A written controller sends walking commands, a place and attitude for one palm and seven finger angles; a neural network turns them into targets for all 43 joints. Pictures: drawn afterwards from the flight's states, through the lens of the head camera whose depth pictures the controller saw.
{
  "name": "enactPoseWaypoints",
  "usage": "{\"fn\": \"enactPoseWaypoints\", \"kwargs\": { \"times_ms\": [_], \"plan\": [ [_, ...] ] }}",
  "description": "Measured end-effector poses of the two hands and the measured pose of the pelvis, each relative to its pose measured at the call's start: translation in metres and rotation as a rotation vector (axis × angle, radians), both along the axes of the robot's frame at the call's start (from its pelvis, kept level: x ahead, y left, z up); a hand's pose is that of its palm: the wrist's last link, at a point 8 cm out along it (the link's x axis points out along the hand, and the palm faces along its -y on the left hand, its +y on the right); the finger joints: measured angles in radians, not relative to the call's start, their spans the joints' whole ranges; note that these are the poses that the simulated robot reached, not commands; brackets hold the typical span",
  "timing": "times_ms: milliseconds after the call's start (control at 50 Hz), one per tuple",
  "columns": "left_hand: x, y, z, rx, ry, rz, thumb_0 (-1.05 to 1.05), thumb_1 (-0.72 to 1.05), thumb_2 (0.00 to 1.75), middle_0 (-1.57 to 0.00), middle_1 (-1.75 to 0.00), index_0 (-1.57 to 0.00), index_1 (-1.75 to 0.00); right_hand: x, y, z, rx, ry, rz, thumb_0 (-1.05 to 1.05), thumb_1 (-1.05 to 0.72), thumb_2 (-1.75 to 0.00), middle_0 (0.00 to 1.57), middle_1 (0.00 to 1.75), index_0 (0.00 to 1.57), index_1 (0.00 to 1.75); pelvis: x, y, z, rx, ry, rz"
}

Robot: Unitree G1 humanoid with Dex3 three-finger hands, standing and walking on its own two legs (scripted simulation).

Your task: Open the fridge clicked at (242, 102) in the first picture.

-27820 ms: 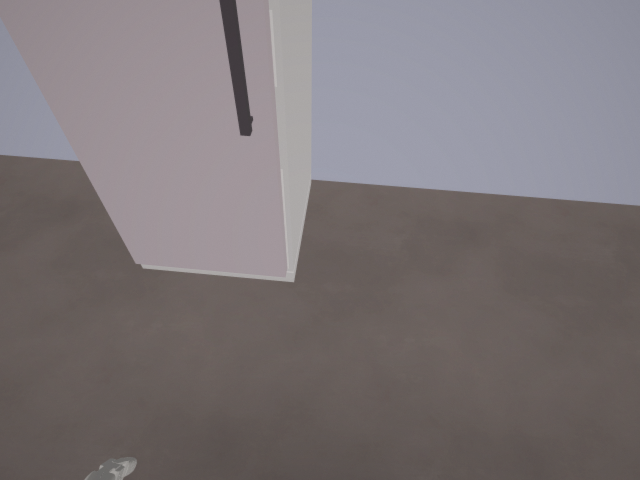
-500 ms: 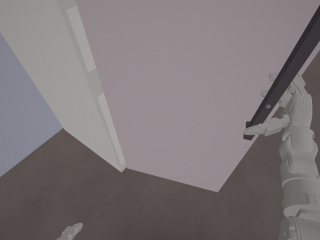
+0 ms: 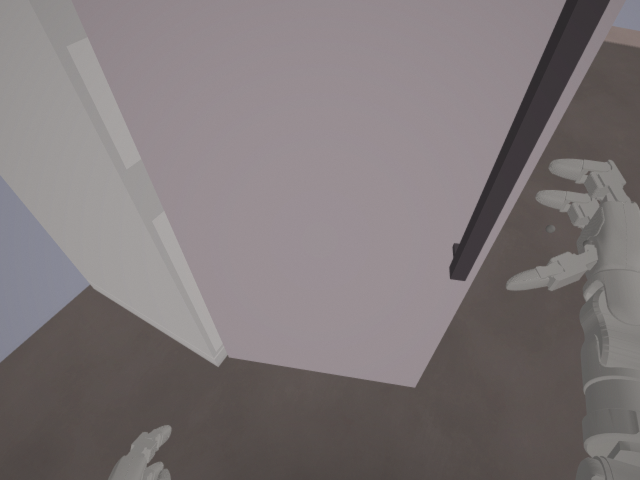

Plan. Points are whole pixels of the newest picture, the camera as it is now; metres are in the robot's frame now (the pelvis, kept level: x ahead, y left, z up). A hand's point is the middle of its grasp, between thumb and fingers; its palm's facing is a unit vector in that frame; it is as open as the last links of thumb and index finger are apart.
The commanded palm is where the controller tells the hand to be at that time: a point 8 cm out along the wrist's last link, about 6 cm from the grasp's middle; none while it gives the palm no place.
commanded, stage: slip the hand off the handle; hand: right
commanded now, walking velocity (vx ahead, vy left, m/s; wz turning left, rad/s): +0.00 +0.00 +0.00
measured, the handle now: (510, 145) +0.45 -0.19 +0.20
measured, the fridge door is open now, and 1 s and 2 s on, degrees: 69 69 69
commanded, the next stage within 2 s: draw the hand back to the body in 0.82 s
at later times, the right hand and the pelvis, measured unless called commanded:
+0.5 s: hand (552, 266) +0.34 -0.24 +0.13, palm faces +0.20 +0.97 -0.15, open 14.7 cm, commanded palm +0.29 -0.28 +0.14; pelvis +0.00 +0.00 +0.00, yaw +1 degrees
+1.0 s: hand (565, 318) +0.26 -0.22 +0.14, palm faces +0.23 +0.97 -0.03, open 14.7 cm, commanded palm +0.23 -0.26 +0.14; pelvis -0.01 +0.02 +0.00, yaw -2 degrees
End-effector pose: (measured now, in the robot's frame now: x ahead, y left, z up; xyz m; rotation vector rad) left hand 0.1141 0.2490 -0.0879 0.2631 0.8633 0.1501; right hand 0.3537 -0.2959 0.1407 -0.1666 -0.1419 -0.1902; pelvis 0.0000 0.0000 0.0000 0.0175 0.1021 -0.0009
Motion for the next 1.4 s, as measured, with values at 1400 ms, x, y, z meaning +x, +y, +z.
{"fn": "enactPoseWaypoints", "kwargs": {
  "times_ms": [1400],
  "plan": [
    [0.071,-0.014,0.038,-0.058,-0.336,-0.134,0.02,0.9,0.9,-0.2,-0.3,-0.2,-0.3,-0.159,0.012,0.012,0.169,0.077,-0.168,-0.01,0.55,-0.2,0.25,1.14,0.25,1.14,-0.003,0.022,0.01,-0.016,-0.133,-0.021]
  ]
}}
